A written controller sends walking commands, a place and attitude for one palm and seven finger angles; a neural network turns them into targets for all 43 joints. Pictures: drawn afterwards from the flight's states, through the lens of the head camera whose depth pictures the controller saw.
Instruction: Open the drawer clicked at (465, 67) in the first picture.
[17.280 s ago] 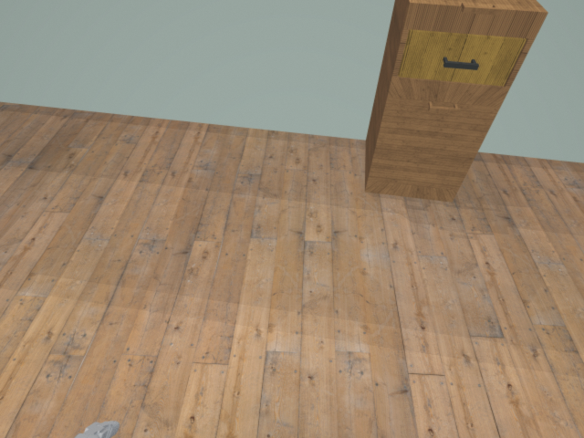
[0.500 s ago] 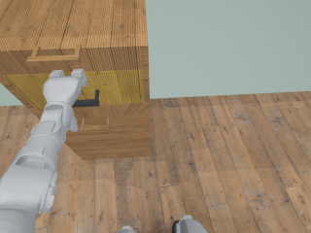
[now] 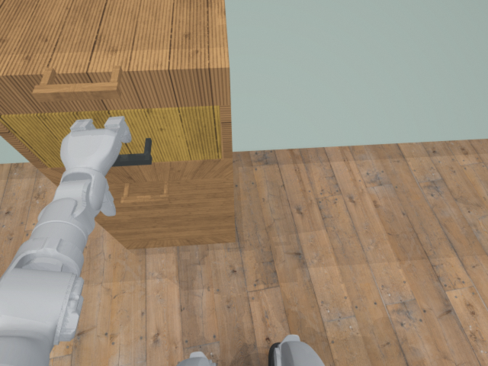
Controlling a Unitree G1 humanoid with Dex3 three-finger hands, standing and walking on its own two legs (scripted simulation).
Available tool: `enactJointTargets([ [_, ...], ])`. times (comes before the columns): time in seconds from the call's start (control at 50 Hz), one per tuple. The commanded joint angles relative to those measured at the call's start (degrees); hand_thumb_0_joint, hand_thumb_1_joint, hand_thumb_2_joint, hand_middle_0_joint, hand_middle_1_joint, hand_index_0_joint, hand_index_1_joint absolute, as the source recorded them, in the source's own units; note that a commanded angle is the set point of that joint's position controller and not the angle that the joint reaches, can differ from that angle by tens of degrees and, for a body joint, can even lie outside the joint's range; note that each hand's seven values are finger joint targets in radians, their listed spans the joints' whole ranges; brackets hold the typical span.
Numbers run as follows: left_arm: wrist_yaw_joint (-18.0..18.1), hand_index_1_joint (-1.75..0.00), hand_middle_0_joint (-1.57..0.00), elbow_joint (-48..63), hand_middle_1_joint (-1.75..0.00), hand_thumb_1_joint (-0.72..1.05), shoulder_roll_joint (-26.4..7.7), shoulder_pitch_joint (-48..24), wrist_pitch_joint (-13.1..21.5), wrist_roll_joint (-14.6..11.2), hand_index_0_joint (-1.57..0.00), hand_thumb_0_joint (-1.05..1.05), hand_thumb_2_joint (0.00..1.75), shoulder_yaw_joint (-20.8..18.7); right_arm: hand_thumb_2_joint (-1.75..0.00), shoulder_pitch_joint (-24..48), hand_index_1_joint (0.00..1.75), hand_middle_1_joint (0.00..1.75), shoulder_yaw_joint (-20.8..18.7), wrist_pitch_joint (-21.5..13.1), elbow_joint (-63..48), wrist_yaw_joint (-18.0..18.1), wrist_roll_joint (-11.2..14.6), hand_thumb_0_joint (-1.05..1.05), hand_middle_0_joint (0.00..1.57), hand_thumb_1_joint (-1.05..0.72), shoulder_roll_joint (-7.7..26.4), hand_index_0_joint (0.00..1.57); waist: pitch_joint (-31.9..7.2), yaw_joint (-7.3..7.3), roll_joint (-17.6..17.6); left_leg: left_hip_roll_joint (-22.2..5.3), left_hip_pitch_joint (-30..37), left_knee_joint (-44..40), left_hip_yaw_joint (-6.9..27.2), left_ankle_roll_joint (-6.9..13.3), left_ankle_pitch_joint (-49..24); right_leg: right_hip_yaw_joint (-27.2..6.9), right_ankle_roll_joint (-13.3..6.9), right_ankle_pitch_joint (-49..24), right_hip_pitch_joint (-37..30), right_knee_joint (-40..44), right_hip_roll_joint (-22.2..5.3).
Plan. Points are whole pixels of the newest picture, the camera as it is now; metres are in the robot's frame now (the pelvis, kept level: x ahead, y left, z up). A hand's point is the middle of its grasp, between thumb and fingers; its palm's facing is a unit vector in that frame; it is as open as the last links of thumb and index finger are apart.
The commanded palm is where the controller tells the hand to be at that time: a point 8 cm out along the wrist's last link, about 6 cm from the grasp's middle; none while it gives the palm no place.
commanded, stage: lower the fingers behind the handle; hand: left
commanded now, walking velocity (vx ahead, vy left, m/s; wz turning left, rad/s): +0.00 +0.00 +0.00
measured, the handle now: (122, 152) +0.51 +0.23 -0.03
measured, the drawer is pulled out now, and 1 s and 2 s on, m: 0.00 0.00 0.00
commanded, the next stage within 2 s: close the thumb around the handle in 1.32 s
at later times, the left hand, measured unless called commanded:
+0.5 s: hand (113, 169) +0.46 +0.23 -0.02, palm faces -0.06 +0.00 -1.00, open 13.8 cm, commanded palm +0.45 +0.23 +0.02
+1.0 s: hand (124, 179) +0.47 +0.23 -0.06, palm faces -0.05 -0.01 -1.00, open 13.7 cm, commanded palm +0.46 +0.23 -0.01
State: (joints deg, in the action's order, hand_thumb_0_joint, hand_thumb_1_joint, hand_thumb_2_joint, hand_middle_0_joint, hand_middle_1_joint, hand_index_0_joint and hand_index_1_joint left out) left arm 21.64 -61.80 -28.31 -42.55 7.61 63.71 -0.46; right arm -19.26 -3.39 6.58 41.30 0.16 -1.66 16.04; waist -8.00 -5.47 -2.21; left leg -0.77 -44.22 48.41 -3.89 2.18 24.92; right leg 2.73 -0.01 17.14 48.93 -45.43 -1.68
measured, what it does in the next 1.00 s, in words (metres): stands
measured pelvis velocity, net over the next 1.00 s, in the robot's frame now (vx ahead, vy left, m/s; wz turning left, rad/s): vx -0.03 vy -0.01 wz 0.01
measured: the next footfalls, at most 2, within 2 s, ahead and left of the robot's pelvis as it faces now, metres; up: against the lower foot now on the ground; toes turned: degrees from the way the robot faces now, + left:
none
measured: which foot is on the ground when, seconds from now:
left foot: down 0.00-1.00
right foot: down 0.00-1.00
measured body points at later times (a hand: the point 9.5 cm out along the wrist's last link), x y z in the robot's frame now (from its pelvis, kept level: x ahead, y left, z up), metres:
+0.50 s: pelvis -0.01 +0.00 -0.02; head +0.11 -0.01 +0.42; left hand +0.46 +0.23 +0.04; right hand +0.03 -0.28 -0.15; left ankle -0.03 +0.09 -0.70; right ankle +0.04 -0.12 -0.70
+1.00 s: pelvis -0.03 -0.01 -0.05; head +0.12 -0.01 +0.38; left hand +0.46 +0.22 -0.01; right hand -0.03 -0.29 -0.18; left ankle -0.03 +0.09 -0.70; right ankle +0.04 -0.12 -0.70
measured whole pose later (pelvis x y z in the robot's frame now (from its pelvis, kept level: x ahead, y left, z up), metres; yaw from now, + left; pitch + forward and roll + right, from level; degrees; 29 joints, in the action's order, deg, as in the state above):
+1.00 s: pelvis -0.03 -0.01 -0.05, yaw +0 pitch +27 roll -1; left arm 25.3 -64.2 -31.2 -47.8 8.7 65.7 -2.3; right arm -18.7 -1.9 3.8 42.0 0.1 -2.9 15.8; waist -9.3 -8.1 -2.9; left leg -1.6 -62.8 64.4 -2.7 1.9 29.1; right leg 3.6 -0.8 20.6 66.9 -60.1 -1.7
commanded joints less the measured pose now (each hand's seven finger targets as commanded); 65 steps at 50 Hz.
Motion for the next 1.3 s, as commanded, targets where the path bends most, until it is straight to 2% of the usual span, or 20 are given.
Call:
enactJointTargets([
  [0.0,3.07,-1.20,-0.30,14.90,-1.20,-0.50,-15.86,-26.47,1.70,-0.35,-0.30,0.00,0.30,-4.40,-0.90,-7.37,0.30,0.30,-3.31,-0.92,-2.94,0.63,-0.91,0.00,0.20,-0.90,8.91,0.20,-26.12,-1.02,-2.11,1.60,12.43,-3.76,4.41,-0.27,-24.46,-1.25,-2.35,-15.21,-15.71,2.27,3.38],
  [0.12,4.80,-1.20,-0.30,12.59,-1.20,-0.50,-14.57,-23.99,1.42,0.15,-0.30,0.00,0.30,-4.27,-0.90,-7.12,0.30,0.30,-3.23,-0.80,-2.12,0.14,-1.36,0.00,0.20,-0.90,8.65,0.20,-26.17,-0.88,-4.77,1.43,11.87,-1.74,4.64,-0.82,-26.35,-0.70,-2.43,-15.08,-12.24,0.16,3.51],
  [0.18,5.21,-1.20,-0.30,9.42,-1.20,-0.50,-12.50,-22.45,-0.63,0.20,-0.30,0.00,0.30,-2.87,-0.90,-7.14,0.30,0.30,-3.23,-0.70,-1.86,-0.21,-1.29,0.00,0.20,-0.90,8.71,0.20,-24.59,-1.46,-2.61,1.22,10.39,-1.24,4.67,-0.90,-25.78,-0.37,-2.29,-14.74,-10.91,-0.03,3.65],
  [0.22,5.37,-1.20,-0.30,9.56,-1.20,-0.50,-12.67,-22.21,-1.24,0.21,-0.30,0.00,0.30,-3.28,-0.90,-7.54,0.30,0.30,-3.38,-0.49,-1.79,-0.45,-1.35,0.00,0.20,-0.90,8.86,0.20,-26.77,-1.12,-2.77,1.14,11.26,-0.75,4.66,-1.00,-28.00,-0.39,-2.21,-16.24,-11.52,-0.62,3.62],
  [0.3,4.58,-1.20,-0.30,5.34,-1.20,-0.50,-13.72,-22.09,-3.58,-0.11,-0.30,0.00,0.30,-3.09,-0.90,-6.86,0.30,0.30,-2.66,-0.13,-1.85,-0.23,-0.90,0.00,0.20,-0.90,9.19,0.20,-21.78,-1.90,2.22,1.83,4.69,-1.37,3.61,0.01,-20.79,-1.00,-1.94,-14.47,-13.38,0.42,3.38],
  [0.38,3.34,-1.20,-0.30,6.74,-1.20,-0.50,-12.88,-24.22,-2.70,0.35,-0.30,0.00,0.30,-1.55,-0.90,-7.17,0.30,0.30,-2.64,-0.50,-2.29,0.19,-0.83,0.00,0.20,-0.90,8.95,0.20,-23.79,-2.39,0.38,1.85,5.46,-0.56,3.92,0.10,-19.42,-1.05,-1.99,-12.78,-11.60,-0.43,3.26],
  [0.44,2.86,-1.20,-0.30,4.90,-1.20,-0.50,-10.41,-23.50,-2.46,0.62,-0.30,0.00,0.30,0.20,-0.90,-7.35,0.30,0.30,-2.61,-0.89,-2.34,0.25,-0.81,0.00,0.20,-0.90,8.64,0.20,-22.40,-2.91,-0.16,1.74,4.64,0.43,4.15,0.01,-17.98,-0.89,-2.03,-10.77,-8.46,-1.01,3.30],
  [0.52,2.19,-1.20,-0.30,3.89,-1.20,-0.50,-11.35,-24.36,-1.65,0.41,-0.30,0.00,0.30,-0.12,-0.90,-7.45,0.30,0.30,-2.26,-1.48,-2.78,0.42,-0.76,0.00,0.20,-0.90,8.75,0.20,-21.35,-3.28,0.30,1.91,1.41,1.65,4.23,0.27,-14.52,-1.05,-2.10,-8.10,-6.86,-1.99,3.25],
  [0.6,1.96,-1.20,-0.30,3.41,-1.20,-0.50,-15.57,-24.97,-0.97,-0.02,-0.30,0.00,0.30,-2.90,-0.90,-7.58,0.30,0.30,-1.90,-1.94,-2.89,0.78,-0.98,0.00,0.20,-0.90,9.06,0.20,-23.29,-2.96,0.95,2.21,-2.15,3.36,3.91,0.68,-12.80,-1.51,-1.99,-7.62,-7.45,-3.56,3.11],
  [0.64,2.36,-1.20,-0.30,2.71,-1.20,-0.50,-15.22,-24.14,-0.88,0.37,-0.30,0.00,0.30,-2.32,-0.90,-7.54,0.30,0.30,-1.76,-2.05,-3.16,0.77,-0.93,0.00,0.20,-0.90,9.07,0.20,-23.35,-2.73,-0.05,2.23,-2.76,3.79,3.94,0.53,-12.14,-1.38,-2.02,-6.72,-6.10,-4.13,3.11],
  [0.7,3.22,-1.20,-0.30,1.80,-1.20,-0.50,-13.31,-25.97,-1.44,0.73,-0.30,0.00,0.30,-1.11,-0.90,-7.89,0.30,0.30,-1.98,-2.59,-2.82,0.51,-0.91,0.00,0.20,-0.90,9.06,0.20,-22.64,-3.98,-0.12,1.91,-3.25,4.64,4.45,0.49,-11.09,-1.02,-1.97,-4.71,-2.85,-4.55,3.14],
  [0.8,3.61,-1.20,-0.30,5.62,-1.20,-0.50,-18.00,-30.10,-0.42,0.33,-0.30,0.00,0.30,-4.07,-0.90,-8.31,0.30,0.30,-1.63,-3.17,-2.99,0.68,-1.33,0.00,0.20,-0.90,9.50,0.20,-27.95,-3.71,-0.95,1.91,-4.60,6.47,4.74,0.79,-10.47,-1.37,-1.84,-4.43,-3.93,-6.52,3.09],
  [0.86,4.71,-1.20,-0.30,10.70,-1.20,-0.50,-21.69,-30.83,1.80,1.13,-0.30,0.00,0.30,-6.76,-0.90,-8.00,0.30,0.30,-1.77,-3.55,-3.09,0.86,-1.69,0.00,0.20,-0.90,9.51,0.20,-33.41,-2.49,-4.35,1.98,-3.27,7.85,4.91,0.66,-12.30,-1.87,-1.88,-6.17,-4.70,-8.06,3.07],
  [0.9,5.57,-1.20,-0.30,7.01,-1.20,-0.50,-20.73,-27.69,0.68,1.17,-0.30,0.00,0.30,-6.74,-0.90,-7.87,0.30,0.30,-1.63,-3.46,-2.13,0.46,-1.85,0.00,0.20,-0.90,9.57,0.20,-31.53,-2.46,-3.30,1.82,-4.11,8.20,5.25,0.43,-12.68,-1.32,-1.96,-5.76,-3.19,-8.61,3.23],
  [0.92,5.78,-1.20,-0.30,7.09,-1.20,-0.50,-17.71,-28.13,0.44,1.11,-0.30,0.00,0.30,-4.40,-0.90,-7.98,0.30,0.30,-1.82,-3.70,-2.22,0.50,-1.58,0.00,0.20,-0.90,9.25,0.20,-29.72,-3.49,-3.88,1.58,-4.12,8.21,5.26,0.36,-12.30,-1.11,-1.84,-5.29,-1.50,-8.25,3.20],
  [0.98,6.68,-1.20,-0.30,7.31,-1.20,-0.50,-20.84,-28.47,-0.67,0.55,-0.30,0.00,0.30,-6.64,-0.90,-8.33,0.30,0.30,-1.67,-3.53,-1.79,0.23,-1.57,0.00,0.20,-0.90,9.88,0.20,-30.73,-2.74,-3.14,1.72,-4.60,7.84,5.17,0.41,-11.98,-1.14,-1.75,-5.16,-3.22,-7.99,3.25],
  [1.02,6.68,-1.20,-0.30,7.80,-1.20,-0.50,-20.21,-30.47,-1.43,0.38,-0.30,0.00,0.30,-5.77,-0.90,-8.61,0.30,0.30,-1.74,-3.48,-1.44,0.23,-1.45,0.00,0.20,-0.90,9.81,0.20,-31.55,-3.60,-3.84,1.60,-3.50,7.84,5.45,0.35,-12.73,-0.97,-1.66,-5.72,-2.91,-7.97,3.24],
  [1.04,6.56,-1.20,-0.30,7.78,-1.20,-0.50,-20.92,-29.73,-1.78,0.17,-0.30,0.00,0.30,-6.36,-0.90,-8.48,0.30,0.30,-1.64,-3.35,-1.36,0.14,-1.44,0.00,0.20,-0.90,9.93,0.20,-31.11,-3.02,-4.13,1.67,-3.31,7.41,5.32,0.30,-12.74,-0.91,-1.70,-5.68,-3.43,-7.63,3.24],
  [1.1,5.88,-1.20,-0.30,5.95,-1.20,-0.50,-21.84,-28.92,-2.79,-0.49,-0.30,0.00,0.30,-6.77,-0.90,-8.08,0.30,0.30,-1.21,-2.95,-1.31,0.29,-1.26,0.00,0.20,-0.90,9.99,0.20,-29.78,-3.27,-1.14,1.86,-5.38,7.11,4.95,0.70,-11.74,-1.33,-1.50,-5.96,-5.53,-6.97,3.25],
  [1.28,4.82,-1.20,-0.30,6.37,-1.20,-0.50,-18.51,-30.12,-1.92,0.12,-0.30,0.00,0.30,-3.70,-0.90,-8.07,0.30,0.30,-1.17,-3.32,-2.03,0.79,-1.05,0.00,0.20,-0.90,9.51,0.20,-27.36,-3.93,-3.07,1.75,-3.55,6.42,5.17,0.54,-10.68,-0.87,-1.62,-4.07,-2.70,-6.40,3.10],
])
